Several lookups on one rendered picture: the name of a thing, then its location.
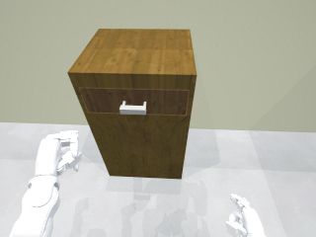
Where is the robot left forearm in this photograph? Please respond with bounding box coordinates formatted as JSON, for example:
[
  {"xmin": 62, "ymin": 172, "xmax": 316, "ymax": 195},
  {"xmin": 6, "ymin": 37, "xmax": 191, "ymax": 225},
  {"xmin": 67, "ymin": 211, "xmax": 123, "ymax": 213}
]
[{"xmin": 9, "ymin": 175, "xmax": 60, "ymax": 237}]

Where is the cabinet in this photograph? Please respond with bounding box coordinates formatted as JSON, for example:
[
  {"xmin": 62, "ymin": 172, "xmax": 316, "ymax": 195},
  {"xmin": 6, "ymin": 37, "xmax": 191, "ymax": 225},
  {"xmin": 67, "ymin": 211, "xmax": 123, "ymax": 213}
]
[{"xmin": 67, "ymin": 29, "xmax": 198, "ymax": 180}]

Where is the right robot hand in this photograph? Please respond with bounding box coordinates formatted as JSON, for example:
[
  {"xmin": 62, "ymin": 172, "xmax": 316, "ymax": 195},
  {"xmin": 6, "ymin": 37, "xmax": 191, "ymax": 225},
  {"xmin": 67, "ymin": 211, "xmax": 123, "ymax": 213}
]
[{"xmin": 226, "ymin": 194, "xmax": 265, "ymax": 237}]

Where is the left robot hand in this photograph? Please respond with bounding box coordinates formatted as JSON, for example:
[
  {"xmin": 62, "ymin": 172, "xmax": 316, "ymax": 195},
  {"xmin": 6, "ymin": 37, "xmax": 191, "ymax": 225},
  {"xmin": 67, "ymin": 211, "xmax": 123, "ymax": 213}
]
[{"xmin": 35, "ymin": 130, "xmax": 82, "ymax": 179}]

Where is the handle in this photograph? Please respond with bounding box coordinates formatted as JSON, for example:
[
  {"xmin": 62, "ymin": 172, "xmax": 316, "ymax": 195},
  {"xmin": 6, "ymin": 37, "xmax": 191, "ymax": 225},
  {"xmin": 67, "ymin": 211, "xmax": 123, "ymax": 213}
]
[{"xmin": 119, "ymin": 101, "xmax": 147, "ymax": 116}]

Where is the drawer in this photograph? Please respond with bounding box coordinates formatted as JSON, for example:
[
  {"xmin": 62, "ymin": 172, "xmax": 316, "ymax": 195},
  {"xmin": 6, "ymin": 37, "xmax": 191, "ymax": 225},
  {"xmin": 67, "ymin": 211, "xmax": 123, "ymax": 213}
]
[{"xmin": 79, "ymin": 87, "xmax": 189, "ymax": 116}]

